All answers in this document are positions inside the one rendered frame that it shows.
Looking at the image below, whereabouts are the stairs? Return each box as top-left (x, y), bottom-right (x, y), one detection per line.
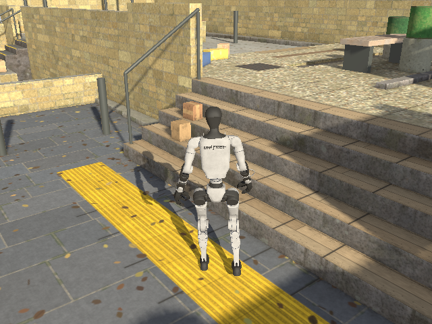
top-left (0, 40), bottom-right (32, 81)
top-left (123, 80), bottom-right (432, 324)

